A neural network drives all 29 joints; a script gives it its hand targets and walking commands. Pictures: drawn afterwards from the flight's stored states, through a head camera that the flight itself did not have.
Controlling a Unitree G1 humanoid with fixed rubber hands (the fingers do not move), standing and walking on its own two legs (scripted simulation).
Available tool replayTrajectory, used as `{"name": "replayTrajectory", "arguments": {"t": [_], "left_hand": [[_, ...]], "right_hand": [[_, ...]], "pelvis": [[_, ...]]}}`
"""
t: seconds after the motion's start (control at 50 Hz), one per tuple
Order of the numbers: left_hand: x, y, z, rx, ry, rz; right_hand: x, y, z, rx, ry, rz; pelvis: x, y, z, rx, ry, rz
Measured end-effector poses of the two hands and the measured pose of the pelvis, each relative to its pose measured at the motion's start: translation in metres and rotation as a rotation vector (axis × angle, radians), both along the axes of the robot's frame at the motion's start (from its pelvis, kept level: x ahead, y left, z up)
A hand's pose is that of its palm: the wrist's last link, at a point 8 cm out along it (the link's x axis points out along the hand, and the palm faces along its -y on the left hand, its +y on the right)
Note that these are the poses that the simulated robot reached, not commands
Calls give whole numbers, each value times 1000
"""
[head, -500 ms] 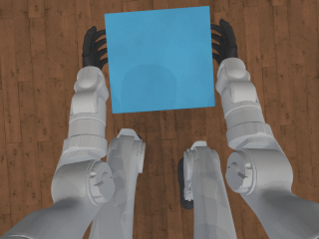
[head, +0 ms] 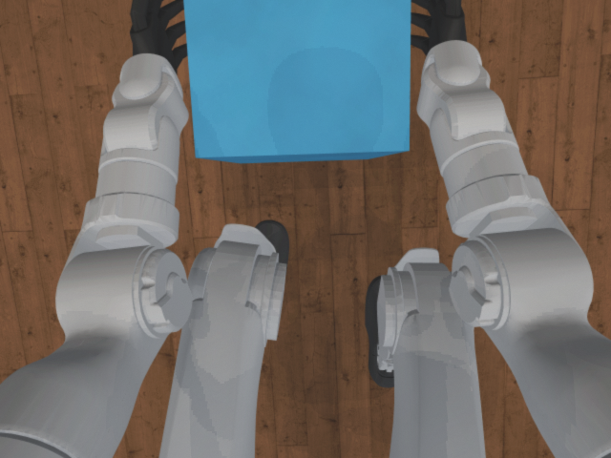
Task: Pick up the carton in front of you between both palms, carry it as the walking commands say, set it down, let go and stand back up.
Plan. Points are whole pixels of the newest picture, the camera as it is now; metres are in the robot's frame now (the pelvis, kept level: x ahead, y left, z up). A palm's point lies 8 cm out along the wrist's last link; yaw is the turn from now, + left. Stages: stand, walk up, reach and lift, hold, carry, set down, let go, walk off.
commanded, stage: set down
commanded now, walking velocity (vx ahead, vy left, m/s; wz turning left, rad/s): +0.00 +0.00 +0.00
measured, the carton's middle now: (300, 79) +0.50 +0.10 -0.23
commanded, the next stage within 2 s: none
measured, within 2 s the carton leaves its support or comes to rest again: rests again in 0.96 s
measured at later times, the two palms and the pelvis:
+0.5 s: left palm (169, 59) +0.49 +0.23 -0.16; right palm (445, 57) +0.53 -0.07 -0.18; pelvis +0.00 +0.00 -0.01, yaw +0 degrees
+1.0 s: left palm (164, 70) +0.48 +0.25 -0.18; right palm (438, 57) +0.53 -0.06 -0.19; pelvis -0.01 +0.00 -0.01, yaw +1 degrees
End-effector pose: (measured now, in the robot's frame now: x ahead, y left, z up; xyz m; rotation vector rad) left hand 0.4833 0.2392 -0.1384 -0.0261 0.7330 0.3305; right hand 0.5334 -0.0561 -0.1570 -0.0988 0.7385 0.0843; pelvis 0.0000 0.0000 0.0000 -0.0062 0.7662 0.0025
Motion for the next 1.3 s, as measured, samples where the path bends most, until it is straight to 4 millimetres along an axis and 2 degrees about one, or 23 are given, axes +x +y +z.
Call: {"name": "replayTrajectory", "arguments": {"t": [0.24,0.46,0.98,1.04,1.18,1.24,1.3], "left_hand": [[2,-8,-8,-13,26,-38],[2,-6,-17,-15,49,-51],[-4,9,-36,-20,58,-51],[-11,11,-43,-7,75,-33],[-25,25,-57,21,87,18],[-22,29,-55,23,63,22],[-17,31,-49,25,28,24]], "right_hand": [[-2,-11,-11,-9,23,8],[-6,-12,-23,-3,43,36],[-5,-4,-29,34,2,110],[-5,-13,-35,0,-2,99],[-6,-59,-48,-57,9,34],[-2,-63,-44,-51,-10,34],[3,-58,-35,-36,-43,36]], "pelvis": [[-1,-4,-7,12,1,-17],[-5,-5,-8,23,-14,-21],[-8,3,-10,24,-65,-12],[-9,4,-12,26,-81,-10],[-9,7,-13,27,-94,-15],[-9,7,-14,25,-95,-21],[-9,8,-14,24,-90,-22]]}}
